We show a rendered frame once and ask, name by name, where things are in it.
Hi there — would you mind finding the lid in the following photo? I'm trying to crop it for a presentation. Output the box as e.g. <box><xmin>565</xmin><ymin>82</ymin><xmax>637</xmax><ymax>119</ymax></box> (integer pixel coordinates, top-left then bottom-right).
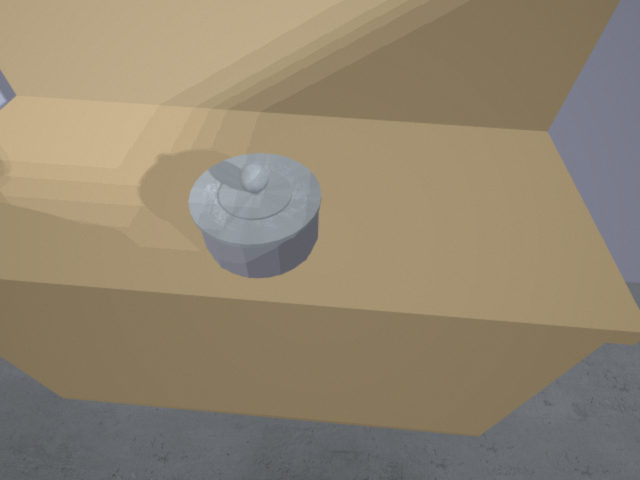
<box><xmin>188</xmin><ymin>153</ymin><xmax>321</xmax><ymax>248</ymax></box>

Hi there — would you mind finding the table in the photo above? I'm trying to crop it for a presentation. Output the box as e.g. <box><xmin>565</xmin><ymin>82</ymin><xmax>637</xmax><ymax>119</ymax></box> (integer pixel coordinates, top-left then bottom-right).
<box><xmin>0</xmin><ymin>0</ymin><xmax>640</xmax><ymax>437</ymax></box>

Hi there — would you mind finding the pot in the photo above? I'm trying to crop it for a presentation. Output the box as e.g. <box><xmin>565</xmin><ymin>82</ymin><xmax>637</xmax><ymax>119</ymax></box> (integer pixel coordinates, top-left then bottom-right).
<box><xmin>201</xmin><ymin>211</ymin><xmax>319</xmax><ymax>278</ymax></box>

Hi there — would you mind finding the knob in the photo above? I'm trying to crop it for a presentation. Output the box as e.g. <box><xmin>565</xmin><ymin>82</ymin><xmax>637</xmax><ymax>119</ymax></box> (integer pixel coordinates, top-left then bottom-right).
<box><xmin>238</xmin><ymin>163</ymin><xmax>269</xmax><ymax>193</ymax></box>

